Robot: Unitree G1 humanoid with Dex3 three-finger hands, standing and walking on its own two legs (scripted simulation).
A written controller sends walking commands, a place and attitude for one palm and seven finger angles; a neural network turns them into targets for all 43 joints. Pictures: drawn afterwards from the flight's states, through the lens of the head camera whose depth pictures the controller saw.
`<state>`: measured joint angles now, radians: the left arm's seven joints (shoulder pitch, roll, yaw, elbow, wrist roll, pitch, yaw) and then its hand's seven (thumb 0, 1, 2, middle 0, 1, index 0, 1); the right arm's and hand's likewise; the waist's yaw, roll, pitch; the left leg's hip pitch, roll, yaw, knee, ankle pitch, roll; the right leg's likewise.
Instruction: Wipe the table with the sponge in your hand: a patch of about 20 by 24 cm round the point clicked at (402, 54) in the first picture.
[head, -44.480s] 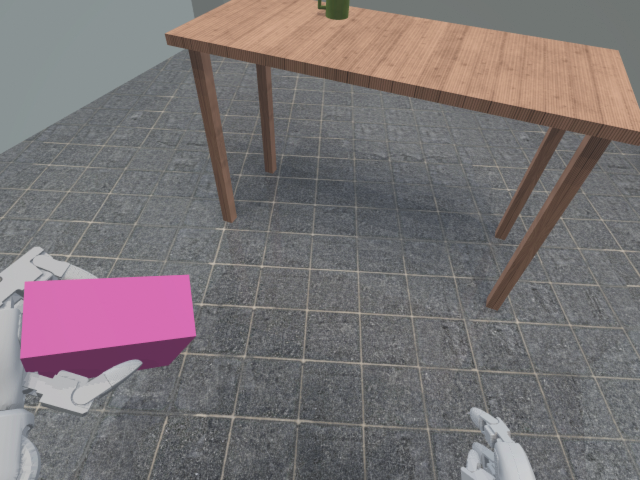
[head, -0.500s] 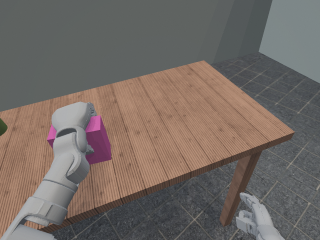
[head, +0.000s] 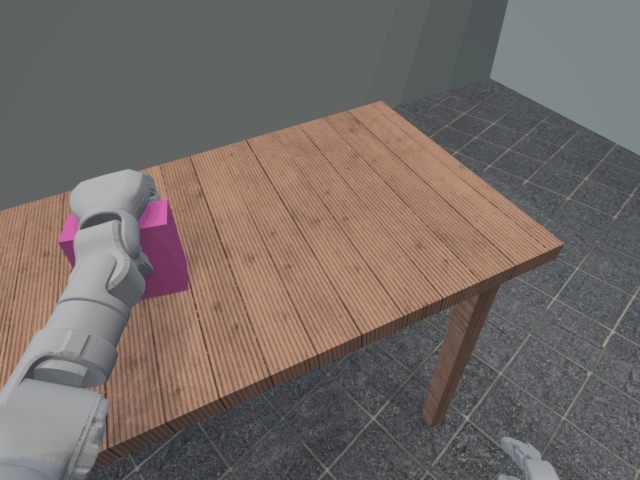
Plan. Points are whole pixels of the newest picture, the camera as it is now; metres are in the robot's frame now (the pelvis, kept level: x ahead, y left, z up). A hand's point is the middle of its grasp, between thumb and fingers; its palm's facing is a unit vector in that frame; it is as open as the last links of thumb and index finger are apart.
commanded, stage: wipe forward along the middle lane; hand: left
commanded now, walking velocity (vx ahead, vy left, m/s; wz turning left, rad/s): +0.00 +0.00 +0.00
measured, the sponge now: (136, 265) +0.38 +0.29 +0.08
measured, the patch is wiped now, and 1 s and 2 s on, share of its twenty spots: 0.85 0.85 0.85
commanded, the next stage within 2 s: slide back across to the first lane in 0.40 s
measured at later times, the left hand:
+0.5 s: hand (119, 211) +0.43 +0.31 +0.14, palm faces -0.07 -0.03 -1.00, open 10.1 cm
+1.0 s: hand (68, 219) +0.41 +0.38 +0.14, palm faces -0.01 -0.04 -1.00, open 10.1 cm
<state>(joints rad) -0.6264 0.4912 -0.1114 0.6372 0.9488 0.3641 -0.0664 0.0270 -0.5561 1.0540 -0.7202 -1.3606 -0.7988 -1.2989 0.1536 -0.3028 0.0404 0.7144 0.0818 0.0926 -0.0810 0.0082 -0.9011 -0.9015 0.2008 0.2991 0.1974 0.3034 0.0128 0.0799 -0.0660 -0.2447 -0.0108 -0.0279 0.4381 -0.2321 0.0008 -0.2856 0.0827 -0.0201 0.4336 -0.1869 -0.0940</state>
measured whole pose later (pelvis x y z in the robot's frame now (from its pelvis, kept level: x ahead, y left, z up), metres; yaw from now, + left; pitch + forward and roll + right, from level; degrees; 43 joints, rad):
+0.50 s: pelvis +0.00 +0.02 +0.00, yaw +0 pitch +5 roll +0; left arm -0.79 0.55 -0.07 0.88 0.99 0.24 -0.03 0.03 -0.56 1.05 -0.73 -1.35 -0.78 -1.33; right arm 0.19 -0.30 0.03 0.72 0.09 0.10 -0.08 0.01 -0.90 -0.90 0.20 0.30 0.20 0.30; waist -0.01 0.06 -0.08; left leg -0.30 -0.02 -0.02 0.44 -0.23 0.02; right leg -0.33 0.07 -0.01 0.41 -0.17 -0.07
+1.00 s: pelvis +0.03 +0.06 +0.00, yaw +1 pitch +4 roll -1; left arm -0.60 0.56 -0.06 0.58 0.95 0.32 -0.07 0.01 -0.53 1.05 -0.71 -1.37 -0.76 -1.34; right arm 0.14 -0.30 0.02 0.69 0.08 0.09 -0.05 0.01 -0.90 -0.90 0.20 0.30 0.20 0.30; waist 0.04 0.07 -0.06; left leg -0.20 -0.07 -0.03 0.39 -0.24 0.07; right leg -0.22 0.03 -0.01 0.35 -0.19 -0.02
